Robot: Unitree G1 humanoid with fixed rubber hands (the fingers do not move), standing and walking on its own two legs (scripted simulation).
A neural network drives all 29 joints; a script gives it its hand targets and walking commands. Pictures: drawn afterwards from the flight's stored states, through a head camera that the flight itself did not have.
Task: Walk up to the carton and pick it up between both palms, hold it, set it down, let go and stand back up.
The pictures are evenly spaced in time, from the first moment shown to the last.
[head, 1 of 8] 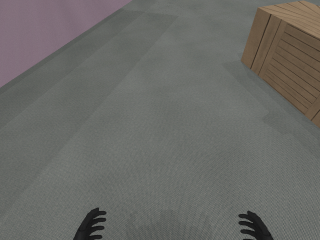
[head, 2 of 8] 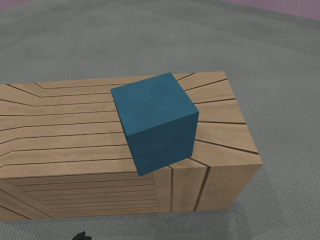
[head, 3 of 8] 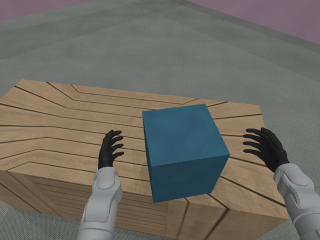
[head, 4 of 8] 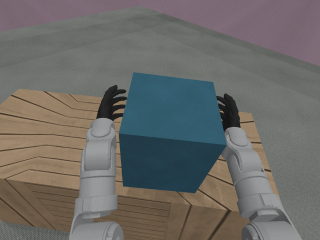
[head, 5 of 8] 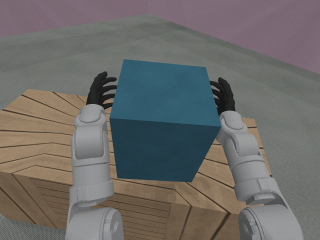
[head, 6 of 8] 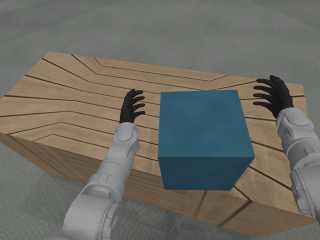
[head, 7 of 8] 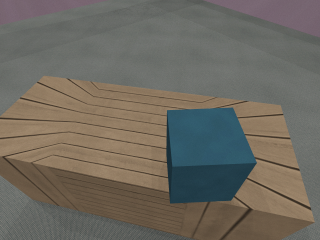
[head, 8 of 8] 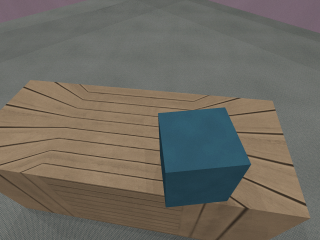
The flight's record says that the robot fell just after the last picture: no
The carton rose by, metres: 0.21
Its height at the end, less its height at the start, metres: +0.00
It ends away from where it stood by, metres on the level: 0.02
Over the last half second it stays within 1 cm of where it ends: yes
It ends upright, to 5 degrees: yes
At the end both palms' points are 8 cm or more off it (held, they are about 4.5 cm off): yes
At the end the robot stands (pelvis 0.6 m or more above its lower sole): yes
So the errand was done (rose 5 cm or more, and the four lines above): yes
